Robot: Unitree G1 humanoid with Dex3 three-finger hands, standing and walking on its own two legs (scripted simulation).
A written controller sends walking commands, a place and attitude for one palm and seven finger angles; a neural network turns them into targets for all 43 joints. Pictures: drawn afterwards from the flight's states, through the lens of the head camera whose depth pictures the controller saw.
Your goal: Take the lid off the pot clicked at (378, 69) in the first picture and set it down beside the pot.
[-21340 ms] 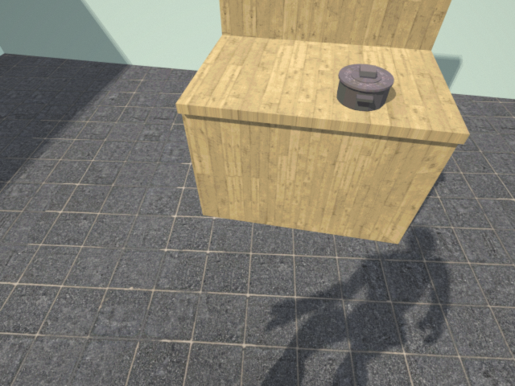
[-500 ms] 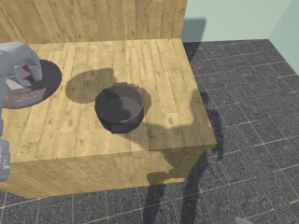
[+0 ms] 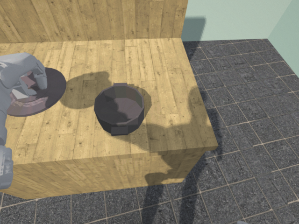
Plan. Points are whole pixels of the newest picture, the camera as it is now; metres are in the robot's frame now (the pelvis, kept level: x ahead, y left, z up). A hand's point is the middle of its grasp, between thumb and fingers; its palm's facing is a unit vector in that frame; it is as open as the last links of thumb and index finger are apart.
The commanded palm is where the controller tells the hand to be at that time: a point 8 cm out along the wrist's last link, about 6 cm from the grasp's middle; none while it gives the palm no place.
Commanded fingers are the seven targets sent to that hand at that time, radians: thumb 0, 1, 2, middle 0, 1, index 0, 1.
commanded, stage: lower the lid onto the table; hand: left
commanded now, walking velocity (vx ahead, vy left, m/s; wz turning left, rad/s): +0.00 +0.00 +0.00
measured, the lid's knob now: (28, 84) +0.46 +0.34 +0.08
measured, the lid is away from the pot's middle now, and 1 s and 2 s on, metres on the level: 0.24 0.25 0.25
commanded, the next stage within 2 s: none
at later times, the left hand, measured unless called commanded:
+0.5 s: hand (29, 99) +0.42 +0.33 +0.07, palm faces -0.43 -0.12 -0.89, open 5.6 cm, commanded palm +0.44 +0.33 +0.14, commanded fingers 0.00 0.56 1.08 -0.66 -1.02 -1.02 -1.16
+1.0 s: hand (32, 106) +0.41 +0.33 +0.05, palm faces -0.47 -0.12 -0.88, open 5.6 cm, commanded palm +0.45 +0.33 +0.11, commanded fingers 0.00 0.56 1.08 -0.66 -1.02 -1.02 -1.16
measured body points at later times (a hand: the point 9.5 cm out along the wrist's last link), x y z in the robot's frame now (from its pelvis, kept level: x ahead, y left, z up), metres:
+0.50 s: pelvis -0.01 -0.01 +0.00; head +0.07 +0.01 +0.44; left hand +0.44 +0.33 +0.12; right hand +0.06 -0.29 -0.12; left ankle +0.01 +0.05 -0.74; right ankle -0.03 -0.17 -0.74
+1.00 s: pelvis -0.01 -0.01 -0.01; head +0.07 +0.01 +0.43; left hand +0.43 +0.34 +0.10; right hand +0.04 -0.30 -0.12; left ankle +0.01 +0.05 -0.74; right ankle -0.03 -0.17 -0.74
